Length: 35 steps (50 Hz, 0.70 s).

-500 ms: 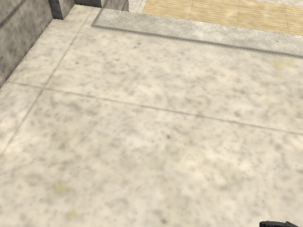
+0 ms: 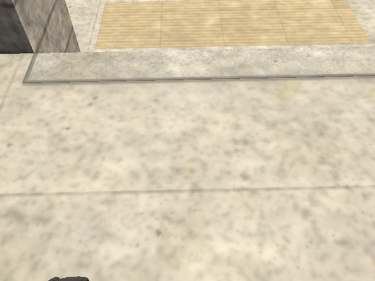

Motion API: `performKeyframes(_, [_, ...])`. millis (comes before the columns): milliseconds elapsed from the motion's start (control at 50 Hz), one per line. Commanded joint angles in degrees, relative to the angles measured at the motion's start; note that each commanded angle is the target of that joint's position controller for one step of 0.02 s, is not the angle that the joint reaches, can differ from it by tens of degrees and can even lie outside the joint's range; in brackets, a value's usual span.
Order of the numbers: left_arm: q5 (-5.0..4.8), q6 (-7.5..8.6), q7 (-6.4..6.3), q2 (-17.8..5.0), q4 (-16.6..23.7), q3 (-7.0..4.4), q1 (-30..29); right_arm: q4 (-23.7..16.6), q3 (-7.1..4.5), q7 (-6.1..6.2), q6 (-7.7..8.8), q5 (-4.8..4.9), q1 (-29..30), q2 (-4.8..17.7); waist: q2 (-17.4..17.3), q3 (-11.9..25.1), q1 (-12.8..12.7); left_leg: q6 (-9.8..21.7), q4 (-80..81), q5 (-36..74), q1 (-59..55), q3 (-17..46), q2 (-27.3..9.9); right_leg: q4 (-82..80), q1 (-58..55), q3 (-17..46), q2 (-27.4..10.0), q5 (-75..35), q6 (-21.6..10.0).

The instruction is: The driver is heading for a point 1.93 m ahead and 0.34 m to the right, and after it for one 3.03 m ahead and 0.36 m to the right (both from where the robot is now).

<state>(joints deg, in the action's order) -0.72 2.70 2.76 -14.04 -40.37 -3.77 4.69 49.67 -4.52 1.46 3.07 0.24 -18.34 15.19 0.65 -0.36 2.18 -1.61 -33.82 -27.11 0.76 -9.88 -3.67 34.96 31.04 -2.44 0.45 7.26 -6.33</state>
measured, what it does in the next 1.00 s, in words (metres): walks ahead, turning right: left foot, then right foot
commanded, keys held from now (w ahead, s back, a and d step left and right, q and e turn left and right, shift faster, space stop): w+e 0.38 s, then w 0.62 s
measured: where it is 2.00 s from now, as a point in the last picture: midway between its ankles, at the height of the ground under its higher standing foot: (249, 144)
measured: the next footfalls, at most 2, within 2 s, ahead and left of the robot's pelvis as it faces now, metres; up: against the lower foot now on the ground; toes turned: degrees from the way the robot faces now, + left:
left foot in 0.46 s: +0.45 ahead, +0.07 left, +0.00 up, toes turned -19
right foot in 0.96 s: +0.61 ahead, -0.26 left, +0.00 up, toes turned -20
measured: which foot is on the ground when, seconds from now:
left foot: down 0.00-0.00, up 0.02-0.44, down 0.46-0.98, up 1.00-1.00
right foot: down 0.00-0.46, up 0.48-0.94, down 0.96-1.00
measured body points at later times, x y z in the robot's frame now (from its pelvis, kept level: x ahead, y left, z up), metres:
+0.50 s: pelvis +0.29 +0.00 +0.01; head +0.31 -0.01 +0.46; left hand +0.40 +0.26 -0.11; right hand +0.45 -0.29 -0.06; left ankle +0.41 +0.08 -0.72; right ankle +0.12 -0.08 -0.69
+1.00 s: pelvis +0.52 -0.11 +0.01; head +0.55 -0.13 +0.46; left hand +0.82 +0.02 -0.05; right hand +0.42 -0.38 -0.12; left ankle +0.42 +0.07 -0.68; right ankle +0.57 -0.24 -0.72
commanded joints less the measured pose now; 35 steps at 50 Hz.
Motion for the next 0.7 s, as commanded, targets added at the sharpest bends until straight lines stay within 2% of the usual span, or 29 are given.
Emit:
performKeyframes(20, [-0.58,0.80,-0.98,-16.5,0.2,-4.89,21.4,-7.4,1.02,-0.86,3.79,-1.17,-1.7,3.1,13.1,24.3,-7.4,-0.1,-46.1,-6.3,42.2,12.7,7.5,-15.8,-55.8,51.0,-20.4,4.0,-19.8])
performKeyframes(40, [0.02,0.88,-1.14,-12.5,0.1,-3.92,20.3,-8.3,-0.04,-1.69,5.27,1.24,3.7,6.6,8.3,19.1,-9.2,1.3,-48.1,-1.9,47.9,16.5,3.5,-16.7,-52.9,43.4,-18.1,5.1,-16.0])
performKeyframes(60, [-0.17,0.97,-1.40,-10.2,0.7,-3.28,16.8,-9.3,0.26,-1.71,5.91,1.54,7.0,6.6,4.6,12.9,-8.0,2.3,-44.7,3.3,48.0,15.4,1.0,-16.6,-44.6,35.1,-15.7,2.2,-13.5])
performKeyframes(80, [-0.19,0.85,-1.48,-8.7,1.7,-2.70,12.6,-9.4,0.12,-1.24,5.93,0.21,8.3,6.4,-0.1,8.5,-5.5,2.2,-39.4,6.8,44.7,14.8,-1.3,-17.5,-35.1,29.3,-13.6,-2.6,-11.7])
performKeyframes(100, [0.15,0.82,-1.61,-6.9,2.6,-2.06,9.8,-9.5,-0.49,-0.85,5.34,-0.78,8.6,7.1,-0.2,6.1,-3.4,1.8,-35.3,8.9,40.4,14.7,-2.7,-19.0,-28.1,25.5,-11.7,-7.3,-10.8])
performKeyframes(120, [0.53,0.80,-1.78,-6.5,3.3,-1.87,8.9,-9.9,-0.67,-0.85,4.54,-0.95,7.8,6.8,1.2,5.3,-1.9,1.3,-33.3,10.0,37.6,14.7,-3.0,-20.4,-24.0,24.3,-10.7,-9.1,-10.8])
performKeyframes(180, [0.17,1.18,-2.61,-8.4,3.3,-2.43,9.8,-10.7,-0.35,-0.58,3.03,-1.36,8.4,4.9,1.6,3.6,-1.0,-0.9,-25.8,13.7,36.5,13.2,-2.3,-21.8,-18.2,20.1,-8.8,-14.9,-10.8])
performKeyframes(240, [-0.36,0.91,-3.46,-9.5,2.3,-2.80,12.3,-12.5,0.45,-0.72,2.96,-1.43,15.2,3.0,2.7,2.0,-3.2,-1.9,-12.1,24.7,34.8,12.5,0.0,-21.2,-15.8,16.7,-5.7,-13.5,-8.2])
performKeyframes(280, [-0.58,0.57,-3.67,-9.5,1.8,-2.84,14.0,-13.3,0.76,-1.24,3.20,-0.89,19.1,2.4,4.1,1.8,-4.9,-1.9,-4.1,30.2,31.9,12.4,2.0,-20.4,-15.4,16.6,-4.6,-9.7,-6.9])
performKeyframes(340, [-0.95,0.16,-3.71,-9.7,0.9,-3.00,16.6,-14.8,0.46,-1.99,3.73,-0.02,23.0,3.7,4.7,1.3,-6.5,-1.4,1.6,31.1,29.9,13.3,3.5,-18.1,-18.2,20.8,-6.3,-5.3,-6.4])
performKeyframes(380, [-0.99,-0.21,-3.96,-9.4,0.7,-3.05,17.1,-15.2,-0.11,-2.49,4.30,0.12,23.1,5.1,5.0,1.5,-6.0,-0.3,4.8,27.9,28.8,14.5,3.9,-14.9,-22.0,24.6,-7.6,-3.5,-5.8])
performKeyframes(420, [-0.61,-0.42,-4.14,-9.2,0.9,-3.12,16.2,-14.4,-0.63,-2.79,4.93,0.10,19.5,6.1,6.6,2.2,-4.2,1.6,6.5,24.7,24.7,13.6,3.8,-11.4,-24.3,26.0,-8.6,-6.4,-4.8])
performKeyframes(440, [-0.49,-0.41,-4.05,-8.2,1.2,-2.78,15.4,-13.2,-1.20,-2.64,5.22,-0.32,15.0,6.8,6.6,4.1,-1.8,3.2,8.9,24.9,18.1,12.2,4.4,-7.4,-24.0,25.0,-6.6,-11.6,-3.6])
performKeyframes(460, [-0.06,-0.14,-3.72,-5.8,2.0,-1.91,14.7,-12.2,-1.95,-2.37,5.49,-1.24,8.2,8.8,4.9,9.7,1.3,6.2,7.4,25.2,6.2,15.7,-0.2,2.5,-20.6,22.0,-3.9,-13.0,-1.8])
performKeyframes(480, [0.06,0.19,-3.76,-2.8,2.8,-0.99,19.7,-11.1,-3.03,-2.05,5.35,-2.25,-0.4,12.8,-5.7,18.4,2.0,13.4,7.2,22.4,-14.3,33.0,-11.5,21.1,-5.5,15.5,2.9,0.1,2.1])
performKeyframes(500, [-0.95,0.69,-3.82,-3.3,2.1,-0.51,25.3,-8.4,-3.39,-2.82,4.69,-1.08,-4.2,13.2,-20.5,20.6,0.8,19.6,14.2,10.0,-21.2,54.1,-19.1,34.1,8.3,12.9,5.7,26.5,4.5])
performKeyframes(520, [-1.27,0.81,-3.69,-8.0,1.6,-1.44,21.6,-9.2,-2.21,-2.71,4.35,0.39,-2.3,8.5,-13.1,13.2,2.0,18.0,16.1,-0.2,-16.4,52.6,-18.0,39.7,14.1,14.8,2.3,23.6,4.7])
performKeyframes(540, [-0.79,0.76,-3.56,-9.3,2.8,-1.68,15.0,-9.7,-1.48,-2.45,3.74,0.31,1.0,6.4,-7.3,6.5,2.5,15.8,16.9,1.1,-8.6,44.1,-15.6,40.1,14.9,12.7,0.1,18.4,4.7])
performKeyframes(560, [0.00,0.95,-3.50,-8.6,4.0,-1.57,11.1,-9.9,-0.98,-2.40,3.25,-0.32,3.5,5.7,-4.3,2.6,1.5,15.0,18.3,6.7,-1.4,38.4,-13.3,37.8,13.7,10.9,-1.5,14.9,4.5])
performKeyframes(580, [0.43,1.11,-3.32,-7.7,4.5,-1.64,9.8,-9.7,-0.48,-2.41,3.15,-0.71,4.8,4.6,-4.0,0.7,0.1,14.5,19.8,12.1,3.1,34.4,-11.3,34.5,11.9,10.3,-3.4,12.4,4.5])
performKeyframes(600, [0.30,1.12,-3.11,-6.7,4.5,-1.54,10.5,-9.5,-0.12,-2.41,3.24,-0.99,5.4,4.1,-5.4,0.7,-1.3,14.0,20.9,15.9,5.9,31.4,-9.7,32.1,9.2,9.5,-4.6,11.0,4.5])
performKeyframes(620, [0.19,1.05,-2.99,-5.7,4.3,-1.31,11.2,-9.0,-0.01,-2.48,3.38,-0.80,5.3,3.8,-6.4,1.1,-1.8,14.2,21.8,19.0,7.1,29.3,-8.8,30.0,7.8,8.5,-5.1,10.6,4.8])
performKeyframes(640, [0.30,0.97,-2.94,-4.9,4.2,-1.08,11.1,-8.4,-0.08,-2.49,3.52,-0.49,4.8,4.3,-6.7,1.2,-2.0,14.6,22.4,22.3,7.7,27.4,-8.5,28.0,7.6,7.5,-5.4,10.0,5.1])
performKeyframes(700, [0.72,1.14,-2.89,-3.3,5.7,-0.16,6.1,-6.9,-0.78,-2.08,3.30,0.03,3.3,7.3,-5.2,0.7,-1.1,15.0,24.1,29.0,8.1,22.5,-8.3,17.9,8.2,5.8,-6.3,3.6,6.3])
